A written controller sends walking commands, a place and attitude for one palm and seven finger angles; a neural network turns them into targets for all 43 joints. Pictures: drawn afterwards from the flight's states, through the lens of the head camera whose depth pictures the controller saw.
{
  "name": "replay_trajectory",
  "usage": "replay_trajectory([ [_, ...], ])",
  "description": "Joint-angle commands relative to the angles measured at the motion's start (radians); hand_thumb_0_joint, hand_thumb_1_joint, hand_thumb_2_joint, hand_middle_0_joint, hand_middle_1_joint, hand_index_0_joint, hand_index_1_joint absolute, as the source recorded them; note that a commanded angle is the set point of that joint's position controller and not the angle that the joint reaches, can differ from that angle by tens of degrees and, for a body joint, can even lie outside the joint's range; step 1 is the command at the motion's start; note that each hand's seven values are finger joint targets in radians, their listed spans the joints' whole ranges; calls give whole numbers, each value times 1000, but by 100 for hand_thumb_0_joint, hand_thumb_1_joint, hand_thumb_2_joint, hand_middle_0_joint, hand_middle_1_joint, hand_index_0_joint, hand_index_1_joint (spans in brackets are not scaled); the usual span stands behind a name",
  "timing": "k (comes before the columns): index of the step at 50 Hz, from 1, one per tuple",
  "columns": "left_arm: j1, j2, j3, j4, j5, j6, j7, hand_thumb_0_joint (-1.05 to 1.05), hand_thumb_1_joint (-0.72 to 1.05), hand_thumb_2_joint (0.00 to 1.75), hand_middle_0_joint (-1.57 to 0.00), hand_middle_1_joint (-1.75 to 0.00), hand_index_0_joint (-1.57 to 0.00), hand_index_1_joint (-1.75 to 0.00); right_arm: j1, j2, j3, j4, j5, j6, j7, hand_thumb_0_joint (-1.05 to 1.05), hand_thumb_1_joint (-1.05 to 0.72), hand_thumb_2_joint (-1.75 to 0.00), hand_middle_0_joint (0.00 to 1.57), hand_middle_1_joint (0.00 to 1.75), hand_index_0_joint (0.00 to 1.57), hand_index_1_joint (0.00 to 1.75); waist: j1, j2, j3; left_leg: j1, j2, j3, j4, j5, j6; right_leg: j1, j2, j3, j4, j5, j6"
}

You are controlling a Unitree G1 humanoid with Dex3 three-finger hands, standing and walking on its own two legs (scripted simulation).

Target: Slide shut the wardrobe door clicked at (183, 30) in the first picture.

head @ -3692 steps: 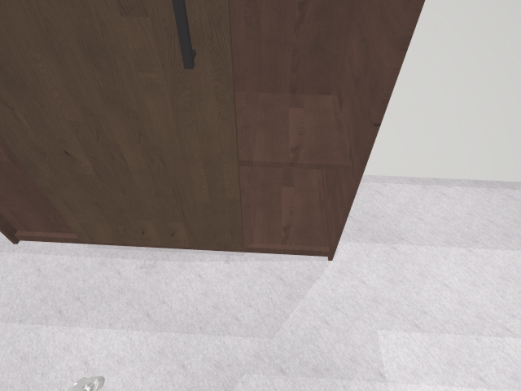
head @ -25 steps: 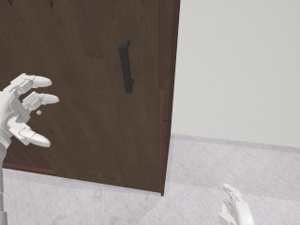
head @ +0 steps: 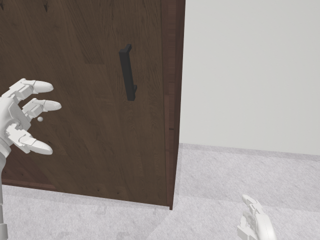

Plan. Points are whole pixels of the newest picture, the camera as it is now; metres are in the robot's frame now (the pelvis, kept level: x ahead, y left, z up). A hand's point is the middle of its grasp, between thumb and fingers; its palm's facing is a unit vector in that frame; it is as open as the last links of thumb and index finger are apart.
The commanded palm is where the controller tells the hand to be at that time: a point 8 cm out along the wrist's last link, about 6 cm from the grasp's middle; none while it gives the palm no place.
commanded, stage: raise the hand with hooked fingers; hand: left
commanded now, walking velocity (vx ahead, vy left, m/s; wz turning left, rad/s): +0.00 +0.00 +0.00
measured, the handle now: (129, 73) +0.49 +0.14 +0.21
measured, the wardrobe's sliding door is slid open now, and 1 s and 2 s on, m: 0.02 0.02 0.02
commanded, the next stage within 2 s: move the hooked fingers beside the handle in 0.02 s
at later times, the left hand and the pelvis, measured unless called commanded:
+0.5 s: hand (58, 109) +0.31 +0.26 +0.22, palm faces +0.02 -1.00 -0.08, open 14.0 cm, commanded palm +0.28 +0.30 +0.23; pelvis +0.00 +0.00 +0.00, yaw +0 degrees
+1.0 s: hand (77, 98) +0.36 +0.23 +0.21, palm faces -0.01 -1.00 -0.03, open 14.0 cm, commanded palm +0.33 +0.28 +0.22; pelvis +0.01 +0.01 +0.00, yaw -1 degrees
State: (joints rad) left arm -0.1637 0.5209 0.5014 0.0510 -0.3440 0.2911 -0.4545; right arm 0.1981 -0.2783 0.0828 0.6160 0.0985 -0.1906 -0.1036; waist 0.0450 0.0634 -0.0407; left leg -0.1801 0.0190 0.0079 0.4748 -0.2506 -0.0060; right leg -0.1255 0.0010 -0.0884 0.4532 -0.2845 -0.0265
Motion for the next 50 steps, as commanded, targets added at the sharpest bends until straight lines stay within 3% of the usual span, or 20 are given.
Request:
replay_trajectory([
  [1,-307,298,97,-182,-25,-54,-1,0,-50,30,-30,-120,-30,-120,-159,-108,-48,-167,4,-66,-8,0,-90,-90,20,30,20,30,-3,20,-145,115,-24,-29,-38,193,40,-60,0,37,-75,258,17],
  [3,-288,315,112,-169,-29,-52,-1,0,-50,30,-30,-120,-30,-120,-155,-106,-48,-165,2,-62,-5,0,-90,-90,20,30,20,30,8,3,-144,104,-24,-29,-36,195,38,-50,0,40,-80,257,16],
  [12,-401,265,43,-166,-16,-68,8,0,-50,30,-30,-120,-30,-120,-157,-103,-47,-157,5,-66,-11,0,-90,-90,20,30,20,30,-17,15,-155,126,-26,-31,-31,198,40,-78,-1,35,-69,267,19],
  [14,-412,278,50,-139,-9,-71,18,0,-50,30,-30,-120,-30,-120,-152,-106,-50,-148,4,-62,-10,0,-90,-90,20,30,20,30,-15,7,-136,116,-24,-33,-35,195,39,-76,-1,37,-75,262,16],
  [16,-430,265,38,-160,-2,-70,26,0,-50,30,-30,-120,-30,-120,-158,-100,-49,-157,4,-62,-10,0,-90,-90,20,30,20,30,-12,26,-171,132,-25,-31,-33,222,40,-64,-3,34,-65,287,14],
  [18,-427,282,52,-136,-1,-70,37,0,-50,30,-30,-120,-30,-120,-151,-101,-50,-149,0,-55,-9,0,-90,-90,20,30,20,30,-6,-4,-169,117,-23,-31,-32,225,38,-47,-5,37,-70,292,13],
  [20,-439,272,47,-133,3,-69,42,0,-50,30,-30,-120,-30,-120,-156,-103,-51,-155,2,-50,-7,0,-90,-90,20,30,20,30,-7,2,-186,120,-24,-28,-35,236,39,-40,-5,36,-62,309,14],
  [21,-448,257,35,-136,5,-68,45,0,-50,30,-30,-120,-30,-120,-159,-99,-50,-158,2,-50,-7,0,-90,-90,20,30,20,30,-8,33,-190,129,-24,-25,-34,247,38,-44,-6,35,-58,319,11],
  [24,-438,271,50,-121,8,-65,57,0,-50,30,-30,-120,-30,-120,-154,-100,-52,-158,2,-41,-4,0,-90,-90,20,30,20,30,-4,9,-192,123,-22,-20,-32,254,39,-34,-5,38,-62,332,12],
  [26,-459,249,31,-114,11,-63,60,0,-50,30,-30,-120,-30,-120,-152,-101,-54,-161,1,-38,-4,0,-90,-90,20,30,20,30,-7,9,-206,126,-21,-21,-34,264,37,-33,-6,33,-53,340,12],
  [30,-477,259,30,-46,17,-55,72,0,-50,30,-30,-120,-30,-120,-146,-108,-56,-155,2,-25,-5,0,-90,-90,20,30,20,30,-12,-29,-170,97,-21,-21,-38,233,40,-47,-5,39,-64,311,14],
  [31,-518,249,12,-51,22,-59,72,0,-50,30,-30,-120,-30,-120,-146,-107,-57,-151,3,-24,-7,0,-90,-90,20,30,20,30,-20,3,-171,111,-20,-19,-37,233,40,-56,-6,40,-64,309,13],
  [35,-565,250,1,-49,29,-75,76,0,-50,30,-30,-120,-30,-120,-137,-105,-57,-152,1,-20,-10,0,-90,-90,20,30,20,30,-25,15,-198,124,-20,-19,-35,250,40,-46,-6,42,-64,323,10],
  [38,-601,218,-39,-57,30,-95,77,0,-50,30,-30,-120,-30,-120,-130,-101,-58,-149,1,-18,-10,0,-90,-90,20,30,20,30,-30,10,-210,137,-17,-22,-36,252,39,-42,-5,41,-64,314,7],
  [40,-619,196,-57,-53,36,-96,85,0,-50,30,-30,-120,-30,-120,-135,-100,-58,-150,1,-22,-11,0,-90,-90,20,30,20,30,-31,38,-213,145,-19,-24,-39,249,39,-55,-4,41,-61,307,5],
  [42,-629,191,-60,-19,40,-90,97,0,-50,30,-30,-120,-30,-120,-125,-102,-59,-141,0,-19,-13,0,-90,-90,20,30,20,30,-35,29,-206,144,-16,-28,-43,244,36,-64,-3,37,-62,296,4],
  [43,-623,186,-66,4,38,-85,105,0,-50,30,-30,-120,-30,-120,-116,-104,-59,-135,-1,-12,-13,0,-90,-90,20,30,20,30,-32,-10,-186,124,-14,-30,-48,232,35,-59,-3,34,-69,280,5],
  [45,-641,205,-47,22,46,-79,118,0,-50,30,-30,-120,-30,-120,-118,-110,-62,-133,-2,-10,-11,0,-90,-90,20,30,20,30,-31,-25,-205,124,-15,-26,-47,241,39,-52,-4,38,-67,302,6],
  [48,-637,227,-31,42,55,-81,133,0,-50,30,-30,-120,-30,-120,-110,-108,-64,-132,-6,1,-8,0,-90,-90,20,30,20,30,-23,-21,-221,118,-14,-18,-44,266,38,-28,-6,41,-64,327,6],
  [50,-684,206,-52,30,60,-91,138,0,-50,30,-30,-120,-30,-120,-114,-105,-64,-137,-5,3,-6,0,-90,-90,20,30,20,30,-33,-15,-232,124,-14,-15,-44,269,40,-30,-7,45,-62,337,7],
])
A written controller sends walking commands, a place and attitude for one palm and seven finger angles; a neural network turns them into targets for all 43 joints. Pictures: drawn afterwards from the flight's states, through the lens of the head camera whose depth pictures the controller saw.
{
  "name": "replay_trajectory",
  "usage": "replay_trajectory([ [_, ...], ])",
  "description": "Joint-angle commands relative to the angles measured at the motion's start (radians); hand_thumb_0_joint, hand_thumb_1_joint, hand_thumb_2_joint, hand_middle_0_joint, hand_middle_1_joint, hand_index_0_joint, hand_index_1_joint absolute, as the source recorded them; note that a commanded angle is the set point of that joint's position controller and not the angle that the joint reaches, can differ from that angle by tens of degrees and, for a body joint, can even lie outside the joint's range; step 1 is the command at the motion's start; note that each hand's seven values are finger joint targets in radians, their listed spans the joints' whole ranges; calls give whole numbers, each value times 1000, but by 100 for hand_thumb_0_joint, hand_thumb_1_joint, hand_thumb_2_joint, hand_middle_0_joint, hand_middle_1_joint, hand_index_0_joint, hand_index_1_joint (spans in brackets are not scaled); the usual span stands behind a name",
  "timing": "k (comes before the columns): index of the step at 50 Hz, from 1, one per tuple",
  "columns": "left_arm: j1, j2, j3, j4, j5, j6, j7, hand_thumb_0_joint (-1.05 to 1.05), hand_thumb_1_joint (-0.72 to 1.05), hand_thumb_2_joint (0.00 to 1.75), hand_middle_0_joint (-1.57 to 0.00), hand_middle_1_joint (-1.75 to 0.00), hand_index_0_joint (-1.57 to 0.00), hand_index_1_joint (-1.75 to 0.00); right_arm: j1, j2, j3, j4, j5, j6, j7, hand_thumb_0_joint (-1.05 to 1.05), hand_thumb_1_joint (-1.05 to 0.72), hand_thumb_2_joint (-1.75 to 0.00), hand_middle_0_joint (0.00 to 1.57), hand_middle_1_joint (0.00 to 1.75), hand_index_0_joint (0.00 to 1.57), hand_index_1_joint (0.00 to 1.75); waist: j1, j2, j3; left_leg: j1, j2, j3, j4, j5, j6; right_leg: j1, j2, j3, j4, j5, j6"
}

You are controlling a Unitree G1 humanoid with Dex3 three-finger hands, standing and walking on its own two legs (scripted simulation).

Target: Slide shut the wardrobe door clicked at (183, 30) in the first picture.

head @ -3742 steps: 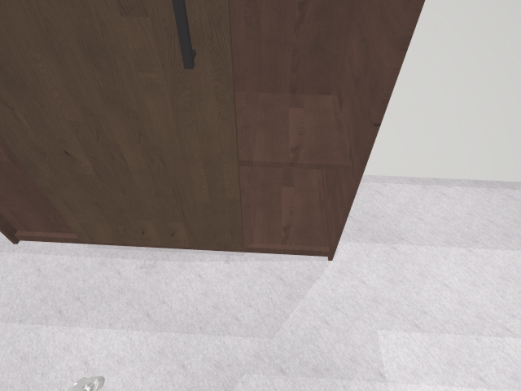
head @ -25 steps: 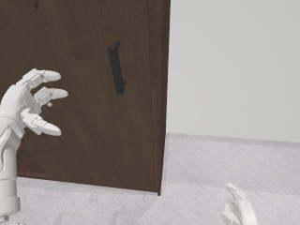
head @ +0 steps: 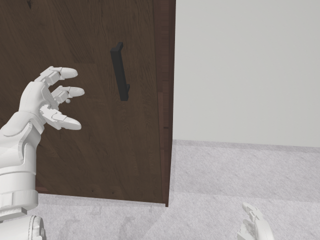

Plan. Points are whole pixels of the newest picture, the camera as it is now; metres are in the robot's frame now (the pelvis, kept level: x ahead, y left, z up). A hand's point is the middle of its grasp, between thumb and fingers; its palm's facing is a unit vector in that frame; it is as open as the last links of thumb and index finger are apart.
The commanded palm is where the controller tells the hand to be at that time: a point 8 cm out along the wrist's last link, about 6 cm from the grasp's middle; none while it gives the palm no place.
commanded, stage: move the hooked fingers beside the handle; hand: left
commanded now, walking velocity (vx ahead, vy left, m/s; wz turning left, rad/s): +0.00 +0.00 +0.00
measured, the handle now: (122, 72) +0.49 +0.14 +0.21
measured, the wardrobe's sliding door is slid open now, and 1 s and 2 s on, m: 0.02 0.02 0.02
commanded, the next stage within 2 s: feel for the door with the fingertips in 1.52 s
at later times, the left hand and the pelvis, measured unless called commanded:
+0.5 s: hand (91, 87) +0.41 +0.20 +0.21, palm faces +0.00 -1.00 -0.02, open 14.0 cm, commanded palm +0.39 +0.25 +0.21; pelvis +0.00 +0.00 +0.00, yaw -1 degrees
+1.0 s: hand (97, 82) +0.44 +0.19 +0.20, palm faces +0.01 -1.00 -0.01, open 14.0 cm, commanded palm +0.41 +0.24 +0.21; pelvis +0.02 +0.00 +0.00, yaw -2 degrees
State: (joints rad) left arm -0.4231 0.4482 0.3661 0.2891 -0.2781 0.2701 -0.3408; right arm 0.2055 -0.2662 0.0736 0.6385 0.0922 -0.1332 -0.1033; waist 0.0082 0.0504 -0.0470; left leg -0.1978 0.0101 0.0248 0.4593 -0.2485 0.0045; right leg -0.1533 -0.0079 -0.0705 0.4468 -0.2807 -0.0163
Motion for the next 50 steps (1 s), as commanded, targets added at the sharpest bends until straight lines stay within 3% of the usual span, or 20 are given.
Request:
replay_trajectory([
  [1,-443,278,81,-214,-5,-78,27,0,-50,30,-30,-120,-30,-120,-121,-116,-55,-160,3,-54,-6,0,-90,-90,20,30,20,30,1,0,-226,148,-4,-33,-26,275,29,-4,3,26,-53,339,-4],
  [2,-440,271,77,-218,-3,-82,29,0,-50,30,-30,-120,-30,-120,-120,-115,-56,-163,1,-55,-7,0,-90,-90,20,30,20,30,4,24,-245,160,-4,-32,-25,286,29,-2,4,27,-49,343,-6],
  [7,-496,247,37,-104,6,-77,41,0,-50,30,-30,-120,-30,-120,-95,-124,-57,-139,2,-44,-14,0,-90,-90,20,30,20,30,-16,-10,-184,129,-2,-38,-35,226,29,-43,7,27,-65,285,-4],
  [10,-589,215,-13,-112,17,-89,56,0,-50,30,-30,-120,-30,-120,-90,-120,-58,-134,2,-41,-17,0,-90,-90,20,30,20,30,-30,17,-209,153,-2,-40,-36,218,30,-51,6,31,-70,267,-6],
  [13,-609,230,0,-91,20,-110,69,0,-50,30,-30,-120,-30,-120,-70,-124,-63,-122,-4,-38,-16,0,-90,-90,20,30,20,30,-25,-18,-245,158,1,-42,-32,255,31,-19,7,29,-64,300,-8],
  [14,-596,259,37,-85,22,-116,75,0,-50,30,-30,-120,-30,-120,-70,-125,-65,-127,-6,-39,-15,0,-90,-90,20,30,20,30,-13,-16,-276,163,0,-40,-28,281,32,1,7,32,-57,332,-9],
  [15,-604,244,20,-90,26,-120,75,0,-50,30,-30,-120,-30,-120,-74,-122,-64,-126,-5,-37,-13,0,-90,-90,20,30,20,30,-14,18,-277,166,-2,-34,-27,300,31,6,4,36,-53,355,-10],
  [17,-612,218,3,-44,27,-119,80,0,-50,30,-30,-120,-30,-120,-62,-121,-65,-118,-4,-34,-11,0,-90,-90,20,30,20,30,-22,-8,-261,160,-1,-31,-25,295,30,-8,7,32,-53,358,-7],
  [20,-609,262,32,42,35,-113,90,0,-50,30,-30,-120,-30,-120,-41,-132,-68,-107,-3,-20,-11,0,-90,-90,20,30,20,30,-21,-48,-215,110,0,-29,-35,256,32,-12,7,36,-64,334,-3],
  [21,-632,265,28,36,42,-118,93,0,-50,30,-30,-120,-30,-120,-39,-132,-70,-109,-4,-17,-11,0,-90,-90,20,30,20,30,-22,-19,-223,114,0,-24,-34,262,32,-10,5,38,-61,337,-4],
  [22,-666,226,-13,21,47,-125,93,0,-50,30,-30,-120,-30,-120,-39,-129,-69,-112,-3,-17,-10,0,-90,-90,20,30,20,30,-32,5,-234,127,-1,-26,-31,272,33,-17,5,39,-58,342,-6],
  [23,-665,240,1,37,47,-132,99,0,-50,30,-30,-120,-30,-120,-27,-129,-73,-109,-4,-14,-10,0,-90,-90,20,30,20,30,-29,-29,-239,126,3,-27,-28,274,34,-7,6,37,-60,341,-6],
  [26,-724,231,-2,16,47,-157,103,0,-50,30,-30,-120,-30,-120,-16,-128,-79,-107,-8,-17,-10,0,-90,-90,20,30,20,30,-37,-16,-296,165,2,-26,-17,319,36,2,9,41,-52,390,-5],
  [29,-745,226,-10,61,50,-169,106,0,-50,30,-30,-120,-30,-120,1,-132,-80,-94,-9,-12,-10,0,-90,-90,20,30,20,30,-43,-23,-278,153,2,-22,-18,318,37,-4,11,42,-55,393,-4],
  [40,-731,246,11,156,72,-184,120,0,-50,30,-30,-120,-30,-120,39,-139,-91,-87,-12,12,-3,0,-90,-90,20,30,20,30,-35,-31,-285,126,2,-9,-13,353,39,20,12,46,-44,446,-5],
  [41,-754,222,-9,134,70,-188,117,0,-50,30,-30,-120,-30,-120,37,-136,-91,-91,-13,11,-2,0,-90,-90,20,30,20,30,-41,-15,-289,132,0,-6,-12,355,39,17,12,48,-44,455,-4],
  [42,-742,238,10,138,70,-190,117,0,-50,30,-30,-120,-30,-120,42,-138,-93,-90,-14,10,-2,0,-90,-90,20,30,20,30,-39,-48,-292,131,2,-10,-11,364,41,23,13,44,-42,464,-3],
  [45,-696,268,39,113,67,-193,111,0,-50,30,-30,-120,-30,-120,36,-138,-95,-98,-13,17,-2,0,-90,-90,20,30,20,30,-25,-26,-310,134,2,-4,-12,376,40,44,12,48,-40,481,-4],
  [47,-713,225,4,80,64,-193,106,0,-50,30,-30,-120,-30,-120,28,-133,-94,-103,-12,14,1,0,-90,-90,20,30,20,30,-34,-3,-302,148,2,-3,-9,390,40,33,12,47,-39,492,-4],
  [50,-691,231,12,69,58,-186,103,0,-50,30,-30,-120,-30,-120,22,-134,-92,-106,-11,17,-1,0,-90,-90,20,30,20,30,-33,-15,-291,145,1,-6,-12,376,40,29,14,44,-43,476,-5],
])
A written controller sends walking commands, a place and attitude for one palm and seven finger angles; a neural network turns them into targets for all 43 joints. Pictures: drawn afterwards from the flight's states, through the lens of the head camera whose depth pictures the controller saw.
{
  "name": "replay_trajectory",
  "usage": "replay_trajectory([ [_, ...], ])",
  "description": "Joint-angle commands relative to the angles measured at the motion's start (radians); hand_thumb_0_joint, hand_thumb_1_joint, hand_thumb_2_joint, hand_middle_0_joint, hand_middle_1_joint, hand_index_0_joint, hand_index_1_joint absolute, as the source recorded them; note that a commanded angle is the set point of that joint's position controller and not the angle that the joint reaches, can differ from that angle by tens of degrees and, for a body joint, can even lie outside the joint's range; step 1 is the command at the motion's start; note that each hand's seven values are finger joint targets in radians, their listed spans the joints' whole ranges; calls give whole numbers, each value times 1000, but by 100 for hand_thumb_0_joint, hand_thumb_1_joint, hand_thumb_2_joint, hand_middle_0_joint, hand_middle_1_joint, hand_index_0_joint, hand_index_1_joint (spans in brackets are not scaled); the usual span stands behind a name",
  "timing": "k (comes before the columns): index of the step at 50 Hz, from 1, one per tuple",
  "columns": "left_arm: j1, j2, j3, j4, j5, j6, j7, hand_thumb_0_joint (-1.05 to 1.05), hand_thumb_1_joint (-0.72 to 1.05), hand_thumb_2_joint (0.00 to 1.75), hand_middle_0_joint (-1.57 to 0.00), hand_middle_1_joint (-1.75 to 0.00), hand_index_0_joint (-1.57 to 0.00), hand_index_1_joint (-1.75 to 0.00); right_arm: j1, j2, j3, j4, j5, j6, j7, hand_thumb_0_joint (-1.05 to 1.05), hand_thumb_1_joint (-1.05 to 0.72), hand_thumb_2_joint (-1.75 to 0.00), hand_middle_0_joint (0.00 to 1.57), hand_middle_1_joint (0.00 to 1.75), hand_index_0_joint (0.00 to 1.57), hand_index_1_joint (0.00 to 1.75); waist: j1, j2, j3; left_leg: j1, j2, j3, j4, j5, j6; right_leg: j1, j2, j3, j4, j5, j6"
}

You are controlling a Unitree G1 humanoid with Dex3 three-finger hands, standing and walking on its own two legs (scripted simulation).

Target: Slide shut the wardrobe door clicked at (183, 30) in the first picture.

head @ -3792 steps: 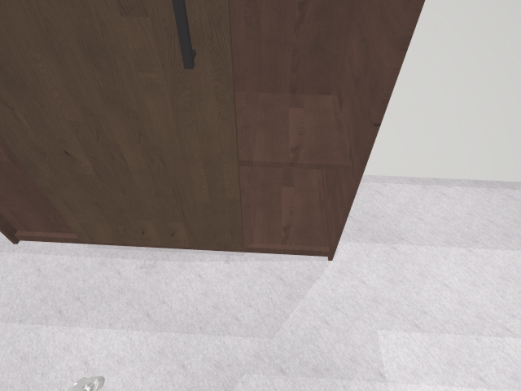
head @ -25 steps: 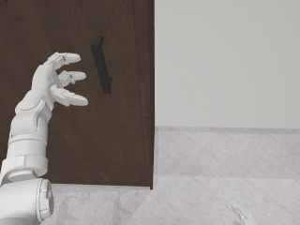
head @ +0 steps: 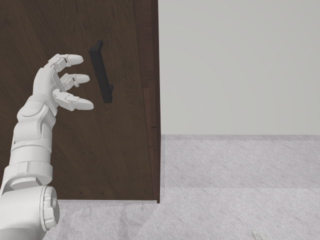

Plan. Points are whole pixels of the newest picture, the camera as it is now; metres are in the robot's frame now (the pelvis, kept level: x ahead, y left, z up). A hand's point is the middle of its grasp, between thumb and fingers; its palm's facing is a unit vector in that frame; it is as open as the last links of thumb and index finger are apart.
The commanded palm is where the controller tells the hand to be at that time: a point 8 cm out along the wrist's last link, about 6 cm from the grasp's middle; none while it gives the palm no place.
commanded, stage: move the hooked fingers beside the handle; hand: left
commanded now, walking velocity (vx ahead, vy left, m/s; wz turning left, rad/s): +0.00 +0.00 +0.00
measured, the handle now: (103, 73) +0.47 +0.15 +0.20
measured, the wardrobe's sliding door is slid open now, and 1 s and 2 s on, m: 0.02 0.02 0.02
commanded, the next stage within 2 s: feel for the door with the fingertips in 0.52 s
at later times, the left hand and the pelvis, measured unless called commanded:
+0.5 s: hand (77, 87) +0.41 +0.20 +0.20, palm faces +0.04 -1.00 -0.01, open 14.0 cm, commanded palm +0.38 +0.25 +0.21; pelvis -0.01 +0.00 +0.00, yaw +0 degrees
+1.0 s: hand (97, 85) +0.42 +0.16 +0.20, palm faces +0.02 -1.00 +0.00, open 14.0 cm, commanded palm +0.39 +0.21 +0.21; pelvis -0.01 +0.00 +0.00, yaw +0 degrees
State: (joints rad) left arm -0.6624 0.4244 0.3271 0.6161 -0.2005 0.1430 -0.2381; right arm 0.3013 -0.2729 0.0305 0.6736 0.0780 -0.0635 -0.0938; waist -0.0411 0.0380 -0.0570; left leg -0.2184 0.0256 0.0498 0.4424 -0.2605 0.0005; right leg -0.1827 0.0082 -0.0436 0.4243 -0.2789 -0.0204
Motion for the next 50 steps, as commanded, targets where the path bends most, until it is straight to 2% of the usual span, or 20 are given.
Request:
replay_trajectory([
  [1,-464,251,43,-256,-21,-55,-1,0,-50,30,-30,-120,-30,-120,-76,-128,-48,-137,5,-53,-12,0,-90,-90,20,30,20,30,10,-3,-268,165,-14,-32,3,370,45,46,-1,18,-25,458,1],
  [9,-532,224,6,-230,-20,-57,11,0,-50,30,-30,-120,-30,-120,-84,-126,-41,-124,5,-56,-19,0,-90,-90,20,30,20,30,-6,-5,-244,168,-15,-43,1,315,45,4,-1,19,-38,382,-1],
  [12,-526,224,10,-222,-17,-62,15,0,-50,30,-30,-120,-30,-120,-86,-123,-41,-124,3,-58,-17,0,-90,-90,20,30,20,30,1,14,-274,177,-16,-44,3,332,42,16,-3,19,-32,395,-4],
  [13,-517,232,15,-222,-17,-66,18,0,-50,30,-30,-120,-30,-120,-81,-123,-42,-123,3,-55,-17,0,-90,-90,20,30,20,30,5,-6,-277,174,-14,-44,2,336,41,30,-2,15,-32,393,-4],
  [16,-491,203,5,-218,-20,-63,15,0,-50,30,-30,-120,-30,-120,-92,-121,-41,-131,3,-56,-12,0,-90,-90,20,30,20,30,11,-6,-275,177,-14,-44,3,359,41,30,-1,16,-26,421,-4],
  [17,-459,233,37,-204,-19,-56,18,0,-50,30,-30,-120,-30,-120,-89,-123,-41,-134,2,-54,-11,0,-90,-90,20,30,20,30,23,-17,-274,162,-15,-45,1,356,40,40,-2,14,-25,422,-4],
  [19,-466,230,29,-183,-18,-51,21,0,-50,30,-30,-120,-30,-120,-89,-124,-38,-131,4,-46,-11,0,-90,-90,20,30,20,30,16,-20,-234,139,-14,-40,-6,326,40,27,-3,15,-33,400,-2],
  [21,-477,227,25,-199,-15,-51,23,0,-50,30,-30,-120,-30,-120,-90,-125,-40,-137,4,-45,-12,0,-90,-90,20,30,20,30,13,-41,-241,143,-13,-40,-7,328,43,27,-2,16,-33,400,0],
  [22,-474,251,40,-208,-12,-54,25,0,-50,30,-30,-120,-30,-120,-92,-124,-41,-138,5,-44,-13,0,-90,-90,20,30,20,30,17,-17,-253,146,-13,-39,-7,320,41,30,-3,19,-34,389,-1],
  [26,-551,203,-6,-263,-16,-74,28,0,-50,30,-30,-120,-30,-120,-94,-118,-39,-134,4,-53,-16,0,-90,-90,20,30,20,30,-3,2,-258,180,-10,-51,-9,319,40,11,2,15,-38,364,-4],
  [29,-538,198,-6,-262,-17,-74,32,0,-50,30,-30,-120,-30,-120,-93,-120,-39,-128,3,-58,-16,0,-90,-90,20,30,20,30,3,19,-272,191,-11,-53,-8,324,38,12,3,15,-38,358,-6],
  [32,-548,152,-41,-215,-15,-54,39,0,-50,30,-30,-120,-30,-120,-87,-120,-38,-115,4,-60,-15,0,-90,-90,20,30,20,30,-7,-1,-233,171,-11,-55,-14,297,37,-17,4,10,-43,331,-4],
  [35,-538,132,-45,-241,-14,-50,55,0,-50,30,-30,-120,-30,-120,-92,-117,-42,-120,3,-63,-9,0,-90,-90,20,30,20,30,5,10,-267,188,-12,-53,-8,314,37,-7,4,12,-40,342,-5],
  [37,-523,139,-28,-251,-11,-50,67,0,-50,30,-30,-120,-30,-120,-90,-116,-44,-120,0,-64,-5,0,-90,-90,20,30,20,30,13,-22,-283,184,-10,-54,-8,340,36,15,5,7,-30,367,-6],
  [40,-512,110,-47,-260,-7,-47,88,0,-50,30,-30,-120,-30,-120,-99,-111,-43,-120,1,-57,0,0,-90,-90,20,30,20,30,13,-22,-259,174,-10,-47,-10,336,36,11,6,8,-34,366,-3],
  [44,-503,137,-9,-271,2,-40,119,0,-50,30,-30,-120,-30,-120,-106,-109,-41,-123,-4,-52,2,0,-90,-90,20,30,20,30,25,-55,-261,153,-12,-39,-16,323,41,39,5,14,-37,374,1],
  [45,-515,160,8,-303,7,-43,126,0,-50,30,-30,-120,-30,-120,-108,-108,-43,-129,-6,-52,2,0,-90,-90,20,30,20,30,28,-42,-290,160,-13,-34,-15,327,41,53,3,19,-36,383,2],
  [47,-515,121,-27,-287,13,-38,127,0,-50,30,-30,-120,-30,-120,-113,-101,-40,-126,-3,-48,1,0,-90,-90,20,30,20,30,19,-38,-257,154,-12,-27,-13,325,42,40,3,19,-37,388,3],
  [49,-525,92,-47,-327,14,-45,131,0,-50,30,-30,-120,-30,-120,-118,-97,-42,-132,-4,-50,4,0,-90,-90,20,30,20,30,19,-18,-287,183,-12,-30,-9,346,42,46,5,18,-33,402,1],
  [50,-516,118,-22,-320,12,-42,133,0,-50,30,-30,-120,-30,-120,-116,-99,-42,-131,-5,-49,4,0,-90,-90,20,30,20,30,24,-22,-292,179,-14,-29,-7,349,41,56,4,21,-34,413,1],
])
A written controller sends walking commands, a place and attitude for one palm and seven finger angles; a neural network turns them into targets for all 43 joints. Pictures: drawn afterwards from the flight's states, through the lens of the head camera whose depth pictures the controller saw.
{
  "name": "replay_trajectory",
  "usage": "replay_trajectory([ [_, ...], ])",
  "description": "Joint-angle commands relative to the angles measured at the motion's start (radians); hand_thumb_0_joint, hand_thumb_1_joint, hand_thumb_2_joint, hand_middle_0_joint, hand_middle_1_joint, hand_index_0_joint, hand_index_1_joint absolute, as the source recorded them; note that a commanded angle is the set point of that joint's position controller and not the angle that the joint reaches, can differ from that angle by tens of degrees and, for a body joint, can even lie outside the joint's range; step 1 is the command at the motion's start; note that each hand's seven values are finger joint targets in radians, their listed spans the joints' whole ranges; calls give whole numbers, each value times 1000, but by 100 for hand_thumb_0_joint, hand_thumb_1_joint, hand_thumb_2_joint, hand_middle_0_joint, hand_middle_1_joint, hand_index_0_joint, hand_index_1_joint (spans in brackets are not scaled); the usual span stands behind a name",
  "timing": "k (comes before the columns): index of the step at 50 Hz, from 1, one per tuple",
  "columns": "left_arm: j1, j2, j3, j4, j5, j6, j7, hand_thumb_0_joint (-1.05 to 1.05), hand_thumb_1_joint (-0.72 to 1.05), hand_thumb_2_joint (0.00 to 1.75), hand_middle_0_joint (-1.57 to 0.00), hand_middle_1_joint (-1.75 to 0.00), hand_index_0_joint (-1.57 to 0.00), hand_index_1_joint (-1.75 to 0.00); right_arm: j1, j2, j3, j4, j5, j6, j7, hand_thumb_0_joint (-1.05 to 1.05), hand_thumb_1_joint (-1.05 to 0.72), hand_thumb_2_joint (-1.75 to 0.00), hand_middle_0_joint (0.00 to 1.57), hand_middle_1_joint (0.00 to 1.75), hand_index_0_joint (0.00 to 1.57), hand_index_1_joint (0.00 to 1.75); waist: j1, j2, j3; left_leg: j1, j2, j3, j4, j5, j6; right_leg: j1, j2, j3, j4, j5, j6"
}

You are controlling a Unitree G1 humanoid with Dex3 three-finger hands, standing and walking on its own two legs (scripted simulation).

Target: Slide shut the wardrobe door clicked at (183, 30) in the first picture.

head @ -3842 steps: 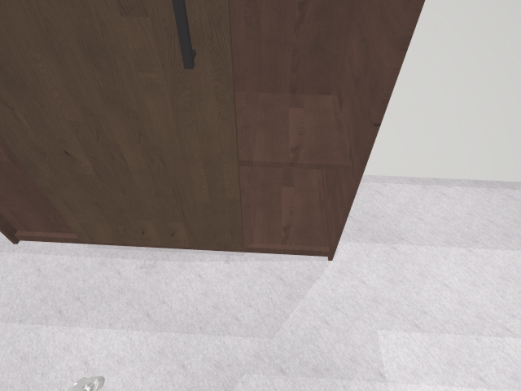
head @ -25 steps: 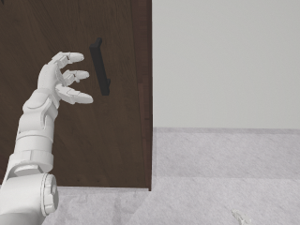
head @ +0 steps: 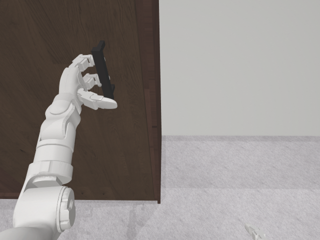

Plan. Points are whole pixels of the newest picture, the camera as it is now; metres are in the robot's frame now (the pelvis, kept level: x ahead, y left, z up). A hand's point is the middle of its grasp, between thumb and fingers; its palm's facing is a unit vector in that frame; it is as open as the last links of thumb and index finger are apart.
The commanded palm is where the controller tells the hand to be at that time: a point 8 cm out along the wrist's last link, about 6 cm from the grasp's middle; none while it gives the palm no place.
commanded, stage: feel for the door with the fingertips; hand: left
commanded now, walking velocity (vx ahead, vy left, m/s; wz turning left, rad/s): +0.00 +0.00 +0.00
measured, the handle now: (105, 72) +0.47 +0.15 +0.20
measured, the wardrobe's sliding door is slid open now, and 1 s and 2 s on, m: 0.02 0.02 0.01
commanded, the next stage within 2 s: slide the fingers in behind the handle in 0.44 s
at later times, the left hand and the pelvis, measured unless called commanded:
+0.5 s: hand (93, 81) +0.43 +0.17 +0.21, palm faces +0.04 -1.00 -0.01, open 13.9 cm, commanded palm +0.42 +0.22 +0.21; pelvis +0.00 +0.00 +0.00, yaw +1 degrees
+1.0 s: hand (100, 85) +0.42 +0.15 +0.20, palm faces +0.00 -1.00 +0.02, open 14.0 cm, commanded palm +0.39 +0.21 +0.21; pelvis -0.01 +0.01 +0.00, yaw +0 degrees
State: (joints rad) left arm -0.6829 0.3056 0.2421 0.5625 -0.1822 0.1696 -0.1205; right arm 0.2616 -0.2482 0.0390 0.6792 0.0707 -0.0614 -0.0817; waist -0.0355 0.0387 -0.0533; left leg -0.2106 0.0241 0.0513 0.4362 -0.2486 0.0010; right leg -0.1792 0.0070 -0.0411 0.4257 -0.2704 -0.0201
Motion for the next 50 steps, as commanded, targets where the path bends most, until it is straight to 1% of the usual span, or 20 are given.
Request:
replay_trajectory([
  [1,-488,264,86,-261,-6,-64,16,0,-50,30,-30,-120,-30,-120,-76,-126,-50,-136,0,-49,-9,0,-90,-90,20,30,20,30,23,-26,-303,162,-14,-28,-1,344,41,70,3,20,-32,423,1],
  [2,-478,268,91,-239,-6,-58,13,0,-50,30,-30,-120,-30,-120,-76,-126,-50,-133,1,-46,-10,0,-90,-90,20,30,20,30,20,-56,-286,148,-16,-24,-2,336,44,69,4,21,-35,429,5],
  [5,-470,272,79,-195,-6,-48,0,0,-50,30,-30,-120,-30,-120,-70,-130,-47,-128,4,-36,-14,0,-90,-90,20,30,20,30,12,-57,-241,122,-17,-21,-8,304,45,56,1,23,-45,412,7],
  [9,-524,226,37,-219,-15,-63,-18,0,-50,30,-30,-120,-30,-120,-74,-125,-51,-131,7,-42,-16,0,-90,-90,20,30,20,30,-2,-15,-270,165,-18,-25,3,313,46,37,2,24,-47,409,3],
  [11,-527,250,55,-191,-22,-64,-25,0,-50,30,-30,-120,-30,-120,-65,-132,-53,-123,7,-43,-19,0,-90,-90,20,30,20,30,-5,-56,-270,152,-19,-27,2,304,47,40,3,23,-47,409,7],
  [14,-545,231,32,-167,-20,-70,-33,0,-50,30,-30,-120,-30,-120,-60,-132,-53,-116,7,-44,-19,0,-90,-90,20,30,20,30,-10,-16,-261,156,-21,-28,5,298,46,20,2,24,-47,396,4],
  [17,-595,265,47,-96,-16,-72,-31,0,-50,30,-30,-120,-30,-120,-43,-140,-52,-100,6,-44,-22,0,-90,-90,20,30,20,30,-19,-47,-228,121,-21,-33,1,257,45,1,0,23,-54,354,6],
  [19,-615,236,22,-89,-12,-89,-28,0,-50,30,-30,-120,-30,-120,-39,-137,-53,-102,5,-47,-21,0,-90,-90,20,30,20,30,-20,-33,-251,138,-21,-37,4,267,47,-2,1,24,-49,351,4],
  [22,-642,256,43,-93,-11,-119,-25,0,-50,30,-30,-120,-30,-120,-24,-138,-57,-98,1,-54,-19,0,-90,-90,20,30,20,30,-17,-30,-300,156,-19,-36,11,306,46,18,2,25,-37,390,2],
  [23,-651,251,30,-99,-10,-129,-26,0,-50,30,-30,-120,-30,-120,-21,-137,-57,-95,2,-53,-19,0,-90,-90,20,30,20,30,-19,-12,-299,159,-18,-37,11,308,44,18,1,24,-39,381,1],
  [28,-727,233,10,-12,-13,-145,-25,0,-50,30,-30,-120,-30,-120,0,-143,-56,-67,2,-62,-22,0,-90,-90,20,30,20,30,-40,-44,-238,132,-15,-43,4,238,43,-35,2,20,-52,304,4],
  [29,-717,251,29,1,-8,-148,-24,0,-50,30,-30,-120,-30,-120,1,-145,-57,-68,2,-67,-21,0,-90,-90,20,30,20,30,-33,-27,-255,138,-15,-47,6,237,43,-41,5,23,-48,298,2],
  [32,-716,206,-4,8,-5,-158,-28,0,-50,30,-30,-120,-30,-120,6,-139,-55,-66,2,-77,-17,0,-90,-90,20,30,20,30,-35,-15,-265,147,-16,-52,6,238,41,-50,6,18,-43,288,-1],
  [35,-690,207,3,-34,-10,-172,-25,0,-50,30,-30,-120,-30,-120,6,-140,-57,-72,2,-85,-12,0,-90,-90,20,30,20,30,-23,2,-292,164,-13,-55,6,251,38,-42,9,17,-40,287,-3],
  [38,-624,180,-8,-54,-20,-171,-29,0,-50,30,-30,-120,-30,-120,-2,-139,-58,-83,2,-87,-9,0,-90,-90,20,30,20,30,-14,-61,-284,155,-7,-58,2,273,40,-18,11,7,-36,303,-4],
  [40,-617,213,18,-92,-19,-165,-29,0,-50,30,-30,-120,-30,-120,-11,-140,-57,-88,5,-87,-9,0,-90,-90,20,30,20,30,-5,-17,-286,161,-8,-52,-1,273,39,-18,11,13,-37,310,-3],
  [41,-603,195,11,-111,-19,-158,-26,0,-50,30,-30,-120,-30,-120,-20,-134,-56,-96,5,-89,-7,0,-90,-90,20,30,20,30,-3,1,-289,167,-8,-50,1,278,38,-20,11,12,-35,311,-3],
  [47,-505,228,59,-224,-12,-115,14,0,-50,30,-30,-120,-30,-120,-55,-127,-54,-124,2,-81,1,0,-90,-90,20,30,20,30,26,-29,-293,149,-7,-39,-12,300,37,32,11,12,-36,343,0],
  [49,-501,197,30,-233,-7,-97,22,0,-50,30,-30,-120,-30,-120,-67,-122,-50,-127,5,-74,1,0,-90,-90,20,30,20,30,17,-15,-254,144,-6,-36,-14,282,37,13,12,11,-44,321,1],
  [50,-516,222,47,-240,-4,-89,29,0,-50,30,-30,-120,-30,-120,-66,-124,-51,-123,4,-70,-1,0,-90,-90,20,30,20,30,16,-23,-251,143,-6,-36,-16,274,37,12,13,12,-48,314,1],
])
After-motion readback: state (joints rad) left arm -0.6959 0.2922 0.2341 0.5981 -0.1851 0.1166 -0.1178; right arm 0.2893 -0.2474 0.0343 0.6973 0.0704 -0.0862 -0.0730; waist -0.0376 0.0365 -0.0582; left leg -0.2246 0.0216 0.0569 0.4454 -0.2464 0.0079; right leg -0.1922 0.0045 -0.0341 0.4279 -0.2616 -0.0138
